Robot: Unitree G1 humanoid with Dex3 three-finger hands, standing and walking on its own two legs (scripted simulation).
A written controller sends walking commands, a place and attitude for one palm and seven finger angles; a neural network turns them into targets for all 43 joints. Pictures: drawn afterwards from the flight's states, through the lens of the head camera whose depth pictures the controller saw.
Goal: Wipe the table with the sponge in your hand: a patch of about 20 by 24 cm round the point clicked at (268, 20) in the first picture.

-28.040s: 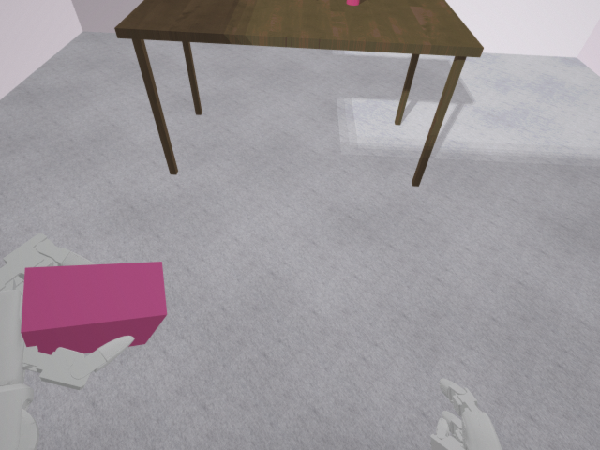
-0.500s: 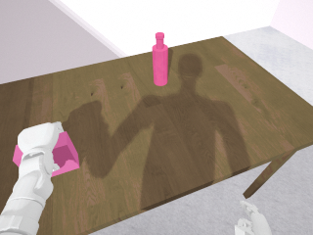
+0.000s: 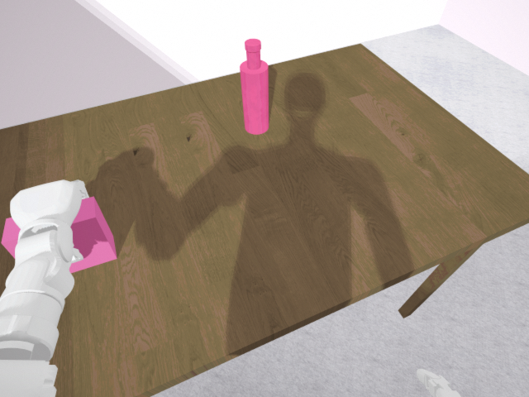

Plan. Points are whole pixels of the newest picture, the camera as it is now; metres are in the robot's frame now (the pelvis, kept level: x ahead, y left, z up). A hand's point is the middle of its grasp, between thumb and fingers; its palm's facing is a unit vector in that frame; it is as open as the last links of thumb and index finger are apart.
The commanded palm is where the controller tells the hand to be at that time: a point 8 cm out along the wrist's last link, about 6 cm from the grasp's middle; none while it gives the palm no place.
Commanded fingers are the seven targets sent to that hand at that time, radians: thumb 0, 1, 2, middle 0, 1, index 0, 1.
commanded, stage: slide across to the middle lane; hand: left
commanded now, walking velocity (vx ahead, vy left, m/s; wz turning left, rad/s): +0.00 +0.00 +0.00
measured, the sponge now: (69, 246) +0.33 +0.36 +0.00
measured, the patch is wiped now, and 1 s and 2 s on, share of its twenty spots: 0.55 0.60 0.80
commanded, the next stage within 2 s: wipe back along the middle lane in 0.68 s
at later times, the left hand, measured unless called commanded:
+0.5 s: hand (98, 216) +0.37 +0.31 +0.04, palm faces -0.04 -0.03 -1.00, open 9.8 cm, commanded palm +0.35 +0.29 +0.10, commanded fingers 0.00 0.10 1.30 -1.20 -1.60 -1.20 -1.60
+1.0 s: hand (131, 214) +0.38 +0.26 +0.04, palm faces -0.03 -0.05 -1.00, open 9.8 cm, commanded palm +0.34 +0.26 +0.09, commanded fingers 0.00 0.10 1.30 -1.20 -1.60 -1.20 -1.60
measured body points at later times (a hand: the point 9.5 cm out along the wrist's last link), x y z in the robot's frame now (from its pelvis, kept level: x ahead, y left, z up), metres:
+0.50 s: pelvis +0.01 +0.01 +0.00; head +0.04 +0.00 +0.45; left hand +0.37 +0.31 +0.10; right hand +0.18 -0.23 -0.11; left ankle +0.02 +0.10 -0.73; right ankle -0.01 -0.12 -0.73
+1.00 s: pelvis +0.02 -0.01 +0.00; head +0.04 -0.04 +0.45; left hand +0.37 +0.26 +0.10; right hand +0.18 -0.25 -0.12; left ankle +0.02 +0.10 -0.73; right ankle -0.01 -0.12 -0.73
